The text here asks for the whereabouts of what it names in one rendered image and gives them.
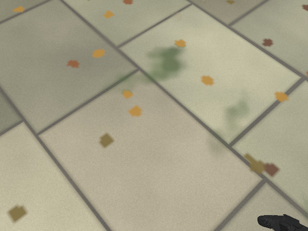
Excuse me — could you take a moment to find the right robot hand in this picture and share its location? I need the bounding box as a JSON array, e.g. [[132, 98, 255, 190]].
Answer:
[[257, 214, 308, 231]]

